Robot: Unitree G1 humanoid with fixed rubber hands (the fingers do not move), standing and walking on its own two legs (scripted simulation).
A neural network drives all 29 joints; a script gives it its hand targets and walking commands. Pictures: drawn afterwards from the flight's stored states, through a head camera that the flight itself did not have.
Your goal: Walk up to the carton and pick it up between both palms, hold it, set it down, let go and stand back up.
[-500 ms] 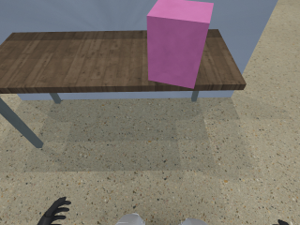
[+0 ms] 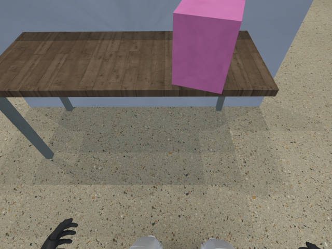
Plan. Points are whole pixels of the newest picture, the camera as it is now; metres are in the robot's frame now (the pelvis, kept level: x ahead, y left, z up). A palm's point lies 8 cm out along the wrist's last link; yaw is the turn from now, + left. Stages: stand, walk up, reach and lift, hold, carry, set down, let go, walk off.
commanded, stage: walk up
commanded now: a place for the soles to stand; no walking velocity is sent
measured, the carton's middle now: (204, 46) +0.81 -0.11 +0.05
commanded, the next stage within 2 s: none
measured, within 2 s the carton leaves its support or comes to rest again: neither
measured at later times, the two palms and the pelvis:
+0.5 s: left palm out of the picture +0.10 +0.32 -0.09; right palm out of the picture +0.06 -0.33 -0.08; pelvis -0.03 +0.00 +0.00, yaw +0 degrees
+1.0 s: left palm out of the picture +0.09 +0.31 -0.08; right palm out of the picture +0.06 -0.33 -0.08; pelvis -0.04 -0.01 +0.00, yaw +0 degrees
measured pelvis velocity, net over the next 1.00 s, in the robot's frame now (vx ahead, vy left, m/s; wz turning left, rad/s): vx -0.04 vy -0.01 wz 0.01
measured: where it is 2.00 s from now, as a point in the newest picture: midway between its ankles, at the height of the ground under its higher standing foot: outside the picture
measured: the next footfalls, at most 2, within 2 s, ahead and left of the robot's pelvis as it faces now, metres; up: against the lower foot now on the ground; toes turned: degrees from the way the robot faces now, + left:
right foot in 0.52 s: +0.02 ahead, -0.13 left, +0.00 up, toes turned -6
